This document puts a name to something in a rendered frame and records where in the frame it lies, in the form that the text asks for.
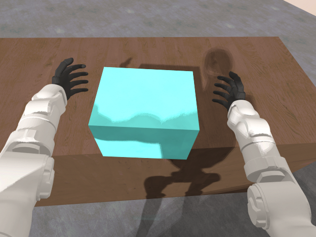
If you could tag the left robot hand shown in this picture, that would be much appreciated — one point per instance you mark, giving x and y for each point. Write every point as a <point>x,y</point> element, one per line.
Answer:
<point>63,77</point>

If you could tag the right robot hand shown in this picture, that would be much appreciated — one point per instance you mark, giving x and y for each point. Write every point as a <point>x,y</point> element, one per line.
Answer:
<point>236,91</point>

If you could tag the pedestal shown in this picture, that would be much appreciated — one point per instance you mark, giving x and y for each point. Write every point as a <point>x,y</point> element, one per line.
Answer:
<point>274,83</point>

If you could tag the robot left upper arm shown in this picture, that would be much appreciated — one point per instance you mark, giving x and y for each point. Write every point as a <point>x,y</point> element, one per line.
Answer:
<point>25,178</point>

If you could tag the carton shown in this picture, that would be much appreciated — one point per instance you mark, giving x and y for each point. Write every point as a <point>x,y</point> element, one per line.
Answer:
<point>145,113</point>

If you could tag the left robot forearm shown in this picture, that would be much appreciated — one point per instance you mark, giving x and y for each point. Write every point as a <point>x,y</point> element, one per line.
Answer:
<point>38,125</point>

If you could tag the right robot forearm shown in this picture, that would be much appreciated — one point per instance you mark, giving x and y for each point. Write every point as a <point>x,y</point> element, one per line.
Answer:
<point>263,162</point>

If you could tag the robot right upper arm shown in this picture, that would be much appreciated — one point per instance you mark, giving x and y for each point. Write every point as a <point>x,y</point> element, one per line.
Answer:
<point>280,208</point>

